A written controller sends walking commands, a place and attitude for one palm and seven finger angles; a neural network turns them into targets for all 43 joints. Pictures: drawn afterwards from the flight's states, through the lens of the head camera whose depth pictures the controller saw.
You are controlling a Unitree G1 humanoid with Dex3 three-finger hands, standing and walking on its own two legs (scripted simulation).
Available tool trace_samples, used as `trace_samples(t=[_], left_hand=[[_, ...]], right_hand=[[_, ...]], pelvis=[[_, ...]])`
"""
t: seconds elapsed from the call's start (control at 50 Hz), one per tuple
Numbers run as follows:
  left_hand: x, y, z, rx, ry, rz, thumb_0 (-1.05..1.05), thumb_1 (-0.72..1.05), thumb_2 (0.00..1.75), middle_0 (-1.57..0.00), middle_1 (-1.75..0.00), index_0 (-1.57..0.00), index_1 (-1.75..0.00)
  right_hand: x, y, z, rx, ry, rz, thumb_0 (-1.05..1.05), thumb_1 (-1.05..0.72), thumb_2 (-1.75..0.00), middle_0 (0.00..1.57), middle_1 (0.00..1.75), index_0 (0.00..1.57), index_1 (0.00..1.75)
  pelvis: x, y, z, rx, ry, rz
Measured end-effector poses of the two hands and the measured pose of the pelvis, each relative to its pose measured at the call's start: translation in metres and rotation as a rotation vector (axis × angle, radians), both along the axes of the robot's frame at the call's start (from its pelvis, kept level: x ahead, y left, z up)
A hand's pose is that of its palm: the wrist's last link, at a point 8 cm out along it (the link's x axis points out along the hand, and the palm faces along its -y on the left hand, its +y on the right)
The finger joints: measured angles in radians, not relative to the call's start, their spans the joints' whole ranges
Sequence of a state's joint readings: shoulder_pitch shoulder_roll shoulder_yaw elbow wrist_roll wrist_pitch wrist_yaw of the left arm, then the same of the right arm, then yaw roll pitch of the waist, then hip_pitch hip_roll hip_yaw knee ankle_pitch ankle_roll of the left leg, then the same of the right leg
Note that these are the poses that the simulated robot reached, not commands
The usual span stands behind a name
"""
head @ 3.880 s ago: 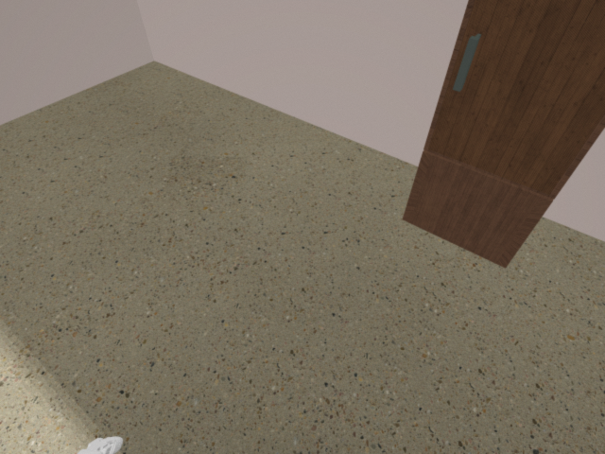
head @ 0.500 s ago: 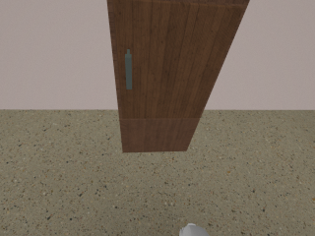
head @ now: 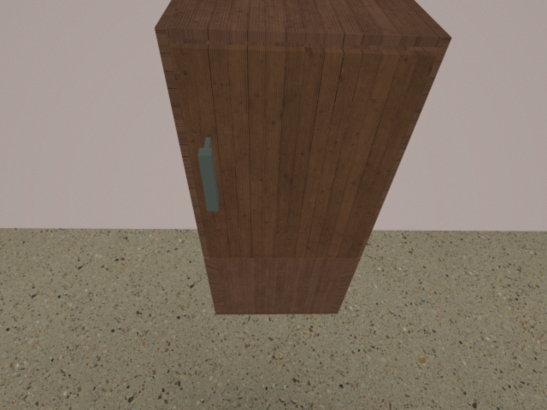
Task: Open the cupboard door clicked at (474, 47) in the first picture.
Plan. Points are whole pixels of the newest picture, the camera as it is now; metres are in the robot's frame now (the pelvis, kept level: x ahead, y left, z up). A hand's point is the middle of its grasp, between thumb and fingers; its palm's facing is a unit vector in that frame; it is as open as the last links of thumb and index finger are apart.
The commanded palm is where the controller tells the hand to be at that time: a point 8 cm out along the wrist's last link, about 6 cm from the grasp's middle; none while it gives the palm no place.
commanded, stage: come to a stop and stand still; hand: left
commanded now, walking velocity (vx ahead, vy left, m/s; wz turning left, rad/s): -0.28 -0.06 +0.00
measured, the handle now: (210, 175) +0.55 +0.16 +0.01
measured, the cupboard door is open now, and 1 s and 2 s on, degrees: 0 0 0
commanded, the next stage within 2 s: look again from close up in 1.20 s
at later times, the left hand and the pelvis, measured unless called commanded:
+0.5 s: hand out of the picture +0.00 +0.11 -0.14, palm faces +0.04 -0.96 -0.26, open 7.4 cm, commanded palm none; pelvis -0.01 -0.07 +0.01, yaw -2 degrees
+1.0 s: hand out of the picture -0.06 +0.17 -0.17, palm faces +0.08 -0.98 -0.20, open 7.4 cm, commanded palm none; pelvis -0.05 -0.01 +0.01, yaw +0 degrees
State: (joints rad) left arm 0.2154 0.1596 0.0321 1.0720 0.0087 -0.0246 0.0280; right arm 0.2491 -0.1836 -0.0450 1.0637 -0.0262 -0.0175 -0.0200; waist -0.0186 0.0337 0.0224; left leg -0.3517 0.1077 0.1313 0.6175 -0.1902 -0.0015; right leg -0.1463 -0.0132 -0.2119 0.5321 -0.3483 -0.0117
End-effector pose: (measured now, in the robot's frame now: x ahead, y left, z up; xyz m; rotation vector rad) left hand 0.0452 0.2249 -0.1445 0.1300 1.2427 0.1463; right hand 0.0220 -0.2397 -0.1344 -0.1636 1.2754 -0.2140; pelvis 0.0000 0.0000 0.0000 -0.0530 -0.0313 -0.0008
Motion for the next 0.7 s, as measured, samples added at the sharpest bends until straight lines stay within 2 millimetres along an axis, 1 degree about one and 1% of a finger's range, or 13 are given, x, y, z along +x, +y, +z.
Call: trace_samples(t=[0.06,0.12,0.16,0.22,0.3,0.36,0.38,0.42,0.48,0.54,0.62,0.7], left_hand=[[-0.009,-0.001,-0.005,-0.013,0.071,0.025,-0.01,0.93,0.90,-0.20,-0.30,-0.19,-0.30],[-0.021,-0.004,-0.003,-0.016,0.138,0.029,0.00,0.92,0.90,-0.20,-0.30,-0.19,-0.30],[-0.028,-0.006,0.001,-0.008,0.173,0.027,0.00,0.92,0.90,-0.20,-0.30,-0.19,-0.30],[-0.036,-0.008,0.008,0.020,0.202,0.024,0.00,0.92,0.90,-0.20,-0.30,-0.19,-0.30],[-0.040,-0.016,0.015,0.069,0.178,0.026,0.00,0.91,0.90,-0.20,-0.30,-0.19,-0.30],[-0.044,-0.027,0.016,0.107,0.130,0.025,0.00,0.91,0.90,-0.20,-0.30,-0.19,-0.30],[-0.046,-0.033,0.018,0.111,0.123,0.026,0.00,0.91,0.90,-0.20,-0.30,-0.19,-0.30],[-0.050,-0.044,0.024,0.105,0.110,0.031,0.00,0.91,0.90,-0.20,-0.30,-0.19,-0.30],[-0.053,-0.060,0.032,0.087,0.104,0.029,0.00,0.91,0.90,-0.20,-0.30,-0.19,-0.30],[-0.053,-0.071,0.037,0.070,0.093,0.030,0.00,0.91,0.90,-0.20,-0.30,-0.20,-0.30],[-0.061,-0.069,0.040,0.081,0.088,0.053,0.01,0.93,0.90,-0.20,-0.30,-0.20,-0.30],[-0.076,-0.059,0.040,0.086,0.096,0.076,0.01,0.92,0.90,-0.20,-0.30,-0.20,-0.30]], right_hand=[[0.027,0.002,0.008,-0.012,-0.018,0.022,0.03,-0.96,-0.90,0.20,0.30,0.20,0.29],[0.047,0.006,0.010,-0.004,-0.034,0.031,0.02,-0.94,-0.90,0.20,0.30,0.20,0.29],[0.055,0.007,0.009,0.010,-0.042,0.032,0.02,-0.93,-0.89,0.20,0.30,0.20,0.30],[0.058,0.003,0.005,0.035,-0.046,0.024,0.01,-0.92,-0.89,0.20,0.30,0.20,0.30],[0.051,-0.016,-0.005,0.061,-0.048,0.012,0.01,-0.92,-0.89,0.20,0.30,0.20,0.30],[0.043,-0.034,-0.018,0.090,-0.046,0.005,0.00,-0.92,-0.89,0.20,0.30,0.20,0.30],[0.040,-0.039,-0.020,0.099,-0.039,0.004,0.01,-0.92,-0.89,0.20,0.30,0.20,0.30],[0.032,-0.047,-0.019,0.110,-0.015,0.008,0.01,-0.92,-0.89,0.20,0.30,0.20,0.30],[0.019,-0.057,-0.012,0.116,0.007,0.008,0.01,-0.92,-0.89,0.20,0.30,0.20,0.30],[0.005,-0.066,-0.007,0.107,0.032,0.010,0.01,-0.92,-0.90,0.20,0.30,0.20,0.30],[-0.012,-0.072,-0.004,0.087,0.085,0.025,0.01,-0.92,-0.90,0.20,0.30,0.20,0.29],[-0.019,-0.069,-0.002,0.070,0.110,0.047,0.01,-0.92,-0.90,0.20,0.30,0.20,0.29]], pelvis=[[0.014,0.001,0.003,0.030,0.000,-0.011],[0.017,0.000,0.006,0.051,0.015,-0.020],[0.015,-0.003,0.008,0.056,0.022,-0.026],[0.007,-0.011,0.009,0.056,0.026,-0.034],[-0.004,-0.029,0.006,0.065,0.019,-0.039],[-0.010,-0.047,-0.002,0.087,0.011,-0.033],[-0.011,-0.051,-0.002,0.084,0.005,-0.026],[-0.012,-0.058,0.002,0.086,0.005,-0.021],[-0.013,-0.065,0.012,0.100,0.014,-0.027],[-0.015,-0.070,0.017,0.109,0.023,-0.020],[-0.020,-0.070,0.020,0.114,0.029,-0.004],[-0.029,-0.064,0.021,0.113,0.031,0.010]])
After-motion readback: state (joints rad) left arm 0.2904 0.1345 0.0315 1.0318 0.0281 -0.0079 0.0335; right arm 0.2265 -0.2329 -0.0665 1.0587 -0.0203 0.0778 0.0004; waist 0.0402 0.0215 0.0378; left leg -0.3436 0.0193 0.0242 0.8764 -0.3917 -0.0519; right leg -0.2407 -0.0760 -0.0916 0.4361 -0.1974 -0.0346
